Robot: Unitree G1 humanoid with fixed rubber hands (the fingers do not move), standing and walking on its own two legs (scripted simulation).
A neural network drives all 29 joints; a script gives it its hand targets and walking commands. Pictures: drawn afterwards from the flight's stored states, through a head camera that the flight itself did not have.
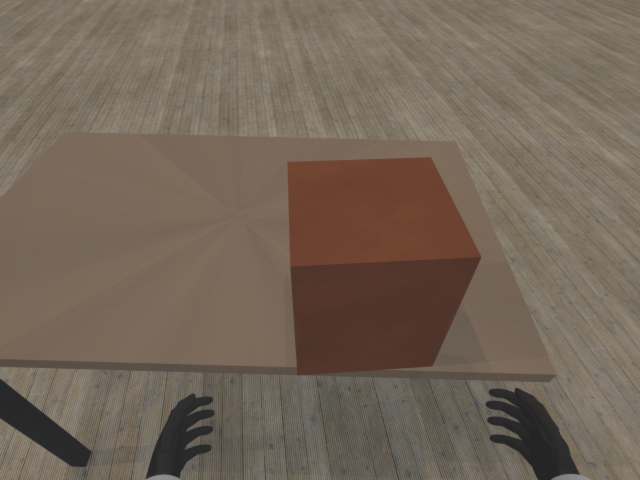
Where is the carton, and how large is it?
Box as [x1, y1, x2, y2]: [287, 157, 480, 375]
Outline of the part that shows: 430,157 287,162 290,268 297,375 432,365 479,261 480,255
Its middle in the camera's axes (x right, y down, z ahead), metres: +0.06 +0.04 +0.58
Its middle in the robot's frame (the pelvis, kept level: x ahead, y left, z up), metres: +0.42 -0.01 +0.04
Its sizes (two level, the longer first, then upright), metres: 0.210 0.200 0.250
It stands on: a table, 0.69 m high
